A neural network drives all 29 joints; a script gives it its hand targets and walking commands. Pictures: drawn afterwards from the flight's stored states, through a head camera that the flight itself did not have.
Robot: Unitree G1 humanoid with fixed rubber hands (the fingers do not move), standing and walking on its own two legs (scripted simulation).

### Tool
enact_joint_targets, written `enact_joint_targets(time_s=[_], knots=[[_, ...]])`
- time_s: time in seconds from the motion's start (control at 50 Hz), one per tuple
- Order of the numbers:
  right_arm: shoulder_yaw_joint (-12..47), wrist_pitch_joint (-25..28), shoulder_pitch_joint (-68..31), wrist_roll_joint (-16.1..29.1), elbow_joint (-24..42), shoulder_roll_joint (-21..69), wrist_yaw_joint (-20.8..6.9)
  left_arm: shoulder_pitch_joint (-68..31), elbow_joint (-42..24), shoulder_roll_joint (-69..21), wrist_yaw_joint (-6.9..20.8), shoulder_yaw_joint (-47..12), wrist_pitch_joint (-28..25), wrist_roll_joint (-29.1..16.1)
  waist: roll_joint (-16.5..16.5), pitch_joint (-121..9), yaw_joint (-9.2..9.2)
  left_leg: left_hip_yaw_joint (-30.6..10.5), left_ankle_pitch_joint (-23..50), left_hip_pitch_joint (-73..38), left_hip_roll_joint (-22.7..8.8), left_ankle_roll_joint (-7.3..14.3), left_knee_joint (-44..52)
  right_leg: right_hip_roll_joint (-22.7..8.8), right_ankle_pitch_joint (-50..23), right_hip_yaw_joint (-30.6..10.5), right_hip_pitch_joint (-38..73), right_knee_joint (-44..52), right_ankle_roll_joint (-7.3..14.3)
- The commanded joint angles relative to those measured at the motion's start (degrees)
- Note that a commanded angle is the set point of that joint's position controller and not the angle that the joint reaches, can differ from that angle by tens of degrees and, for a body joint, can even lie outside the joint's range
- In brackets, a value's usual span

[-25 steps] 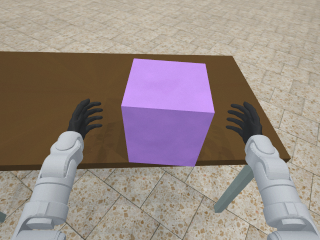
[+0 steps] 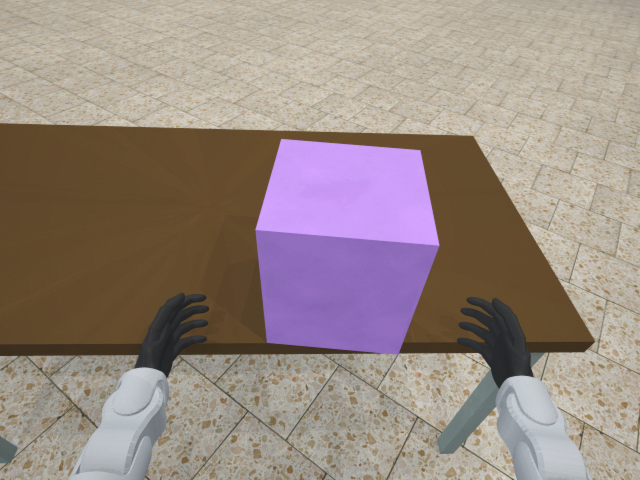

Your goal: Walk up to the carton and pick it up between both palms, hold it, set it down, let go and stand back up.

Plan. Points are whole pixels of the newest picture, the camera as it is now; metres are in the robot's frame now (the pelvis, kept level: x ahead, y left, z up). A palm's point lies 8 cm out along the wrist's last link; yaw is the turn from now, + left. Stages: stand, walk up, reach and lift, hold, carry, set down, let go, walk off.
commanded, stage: set down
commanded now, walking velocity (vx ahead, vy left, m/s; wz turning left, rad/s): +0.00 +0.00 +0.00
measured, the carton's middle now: (341, 249) +0.44 +0.00 +0.04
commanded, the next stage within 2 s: let go in 1.24 s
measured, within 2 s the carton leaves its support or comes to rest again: neither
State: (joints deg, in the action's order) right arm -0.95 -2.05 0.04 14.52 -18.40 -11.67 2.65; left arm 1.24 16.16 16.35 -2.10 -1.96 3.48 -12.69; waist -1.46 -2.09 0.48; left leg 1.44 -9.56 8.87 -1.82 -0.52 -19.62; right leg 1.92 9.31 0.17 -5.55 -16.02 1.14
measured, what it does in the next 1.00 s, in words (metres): stands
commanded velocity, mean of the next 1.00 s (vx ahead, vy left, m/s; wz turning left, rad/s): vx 0.00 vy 0.00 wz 0.00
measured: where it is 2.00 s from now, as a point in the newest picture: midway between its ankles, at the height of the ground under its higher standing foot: outside the picture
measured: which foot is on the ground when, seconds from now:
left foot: down 0.00-1.00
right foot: down 0.00-1.00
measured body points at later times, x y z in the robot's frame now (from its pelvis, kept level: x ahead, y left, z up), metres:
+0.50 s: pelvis +0.00 +0.00 +0.00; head -0.02 +0.01 +0.45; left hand +0.23 +0.22 -0.01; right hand +0.23 -0.21 +0.00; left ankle +0.01 +0.12 -0.75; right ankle -0.01 -0.11 -0.75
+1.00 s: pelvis +0.02 +0.00 +0.00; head +0.01 +0.01 +0.45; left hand +0.19 +0.23 -0.04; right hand +0.19 -0.21 -0.04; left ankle +0.01 +0.12 -0.75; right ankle -0.01 -0.11 -0.75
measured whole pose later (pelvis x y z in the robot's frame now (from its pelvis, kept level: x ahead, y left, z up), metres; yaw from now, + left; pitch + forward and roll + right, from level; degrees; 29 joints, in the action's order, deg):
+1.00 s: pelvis +0.02 +0.00 +0.00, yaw -1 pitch -1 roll +0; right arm 1.3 -2.2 21.4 8.4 -13.9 -9.0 1.4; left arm 21.0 8.1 15.6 0.3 -1.4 12.6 -7.3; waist -1.6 -1.1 2.3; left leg 2.6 -11.2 5.4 -1.9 -0.9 -18.1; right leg 2.0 11.3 -1.1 -3.2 -16.0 1.3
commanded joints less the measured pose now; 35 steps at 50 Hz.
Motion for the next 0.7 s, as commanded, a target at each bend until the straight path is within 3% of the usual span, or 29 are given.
enact_joint_targets(time_s=[0.0,0.1,0.2,0.24,0.26,0.28,0.34,0.36,0.54,0.58,0.62,0.64,0.68], knots=[[-2.4,4.6,-5.6,0.2,10.5,-7.6,-0.8,-8.0,-10.9,4.7,-0.5,1.8,-5.1,0.8,3.7,-9.1,-0.09,-0.8,13.3,-7.9,0.5,-2.2,1.5,-0.9,-12.2,-1.5,-0.4,2.8,0.2],[-2.2,6.3,-4.7,-0.3,12.5,-7.5,-0.6,-6.2,-11.1,4.8,0.3,2.1,-7.0,1.1,2.5,-7.4,0.31,-0.5,12.8,-6.2,0.7,-2.2,2.2,-0.7,-12.1,-1.6,0.2,3.6,-0.2],[-1.4,6.5,-0.5,-0.8,10.9,-5.7,-1.4,-3.4,-9.7,3.5,-0.6,1.2,-7.5,1.4,3.3,-3.4,0.26,-0.2,5.7,-5.0,0.3,-2.5,3.9,-1.6,-4.5,-1.7,-1.5,4.4,0.3],[-1.3,6.2,-0.9,-1.5,11.9,-5.6,-1.5,-3.1,-8.8,4.0,-0.4,1.7,-7.4,1.2,1.5,-1.8,0.81,0.1,4.0,-3.7,0.4,-2.0,4.4,-1.6,-3.2,-1.6,-1.8,4.5,0.0],[-1.9,6.0,-3.7,-1.8,13.1,-6.0,-1.4,-5.8,-9.8,4.7,-0.7,1.9,-7.5,0.8,2.6,-2.0,0.82,0.4,2.0,-2.2,0.6,-2.0,4.7,-1.7,-1.2,-1.5,-2.8,4.3,0.0],[-1.2,5.2,1.0,-2.0,9.1,-5.1,-1.6,-2.0,-7.4,3.1,-1.0,1.0,-6.5,1.7,3.9,-0.8,0.70,0.1,1.8,-3.4,0.0,-2.3,5.1,-2.0,-0.5,-1.5,-2.9,4.4,0.6],[-2.7,5.9,-1.1,-2.6,15.0,-6.1,-1.4,-4.0,-12.2,5.0,-1.6,1.3,-7.5,0.2,2.3,-3.7,0.69,0.7,2.7,-1.9,0.5,-2.0,4.5,-1.5,-2.3,-1.5,-2.1,3.5,-0.1],[-2.0,5.4,1.5,-2.9,10.7,-5.2,-1.5,-1.3,-8.3,3.5,-1.5,1.0,-6.6,1.4,2.4,-2.2,0.26,0.6,2.4,-2.5,0.3,-2.1,4.5,-2.1,-1.9,-1.8,-2.4,3.7,0.2],[-0.1,4.1,9.5,-3.9,11.4,-4.0,-0.8,6.9,-10.7,3.7,0.3,2.2,-1.9,3.5,2.0,-2.6,0.66,1.2,7.7,-4.0,0.9,-2.0,4.0,-1.7,-7.7,-2.1,-0.1,3.7,-0.2],[-0.1,3.4,9.4,-4.5,12.9,-4.1,-0.5,6.7,-12.2,4.2,0.8,2.6,0.2,3.1,0.8,-2.4,0.76,1.5,6.9,-4.1,1.1,-1.9,4.2,-1.8,-6.8,-2.0,-0.6,4.2,-0.7],[0.3,2.4,12.8,-4.4,11.8,-3.7,-0.6,10.2,-13.3,4.1,1.2,2.8,2.4,4.1,1.7,-0.8,1.02,1.6,8.5,-4.5,1.1,-2.1,4.3,-1.5,-7.7,-1.7,-0.3,4.2,-0.6],[-0.7,2.8,11.3,-4.1,16.1,-4.1,-0.5,8.9,-17.8,5.5,1.1,3.3,2.4,3.3,1.9,-2.9,1.51,1.7,10.3,-5.0,1.2,-2.0,3.9,-1.0,-9.2,-1.6,-0.4,3.8,-0.9],[-0.8,3.4,14.9,-4.4,18.0,-4.7,-0.4,11.5,-19.9,6.2,1.1,3.4,2.1,3.5,2.6,-3.9,1.57,1.9,13.4,-5.2,1.5,-2.1,3.1,-0.8,-12.6,-1.9,0.7,3.1,-1.2]])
